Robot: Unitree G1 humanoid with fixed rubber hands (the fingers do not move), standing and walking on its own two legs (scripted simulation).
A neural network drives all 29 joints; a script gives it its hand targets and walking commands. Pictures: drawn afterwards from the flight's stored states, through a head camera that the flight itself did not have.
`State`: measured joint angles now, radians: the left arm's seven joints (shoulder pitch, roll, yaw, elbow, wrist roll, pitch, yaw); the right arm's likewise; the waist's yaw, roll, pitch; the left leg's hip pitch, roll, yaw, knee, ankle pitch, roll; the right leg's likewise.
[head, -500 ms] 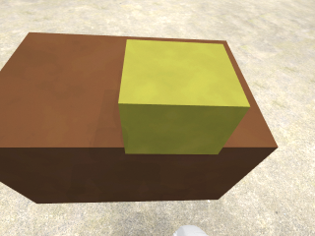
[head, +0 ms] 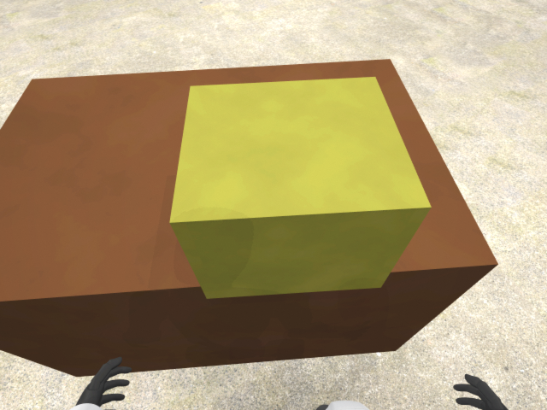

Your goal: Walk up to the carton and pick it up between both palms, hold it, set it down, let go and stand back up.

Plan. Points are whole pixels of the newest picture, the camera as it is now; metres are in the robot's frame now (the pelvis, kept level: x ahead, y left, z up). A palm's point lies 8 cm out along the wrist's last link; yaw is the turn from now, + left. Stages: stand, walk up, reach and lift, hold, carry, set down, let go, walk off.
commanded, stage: walk up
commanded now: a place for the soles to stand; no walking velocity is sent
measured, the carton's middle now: (289, 190) +0.45 -0.01 +0.03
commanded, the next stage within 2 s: reach and lift in 1.58 s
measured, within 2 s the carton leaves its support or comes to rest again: neither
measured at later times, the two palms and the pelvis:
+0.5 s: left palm out of the picture +0.06 +0.28 -0.11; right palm out of the picture +0.06 -0.32 -0.11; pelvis -0.02 -0.02 +0.01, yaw +0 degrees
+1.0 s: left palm out of the picture +0.08 +0.27 -0.11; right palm out of the picture +0.05 -0.33 -0.11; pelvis +0.00 -0.03 +0.01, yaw +0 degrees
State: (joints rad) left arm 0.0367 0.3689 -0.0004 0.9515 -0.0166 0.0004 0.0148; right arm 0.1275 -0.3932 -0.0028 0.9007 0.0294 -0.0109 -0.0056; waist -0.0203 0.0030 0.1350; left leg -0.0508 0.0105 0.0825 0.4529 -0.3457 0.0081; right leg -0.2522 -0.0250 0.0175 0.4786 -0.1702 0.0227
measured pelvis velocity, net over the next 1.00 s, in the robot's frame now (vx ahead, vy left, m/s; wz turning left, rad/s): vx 0.00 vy -0.03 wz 0.00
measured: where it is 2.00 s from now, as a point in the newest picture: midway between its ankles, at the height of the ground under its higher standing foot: outside the picture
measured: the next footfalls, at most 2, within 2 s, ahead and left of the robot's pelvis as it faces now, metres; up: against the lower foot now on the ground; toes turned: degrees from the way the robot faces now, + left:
none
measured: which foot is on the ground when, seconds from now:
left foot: down 0.00-1.00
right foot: down 0.00-1.00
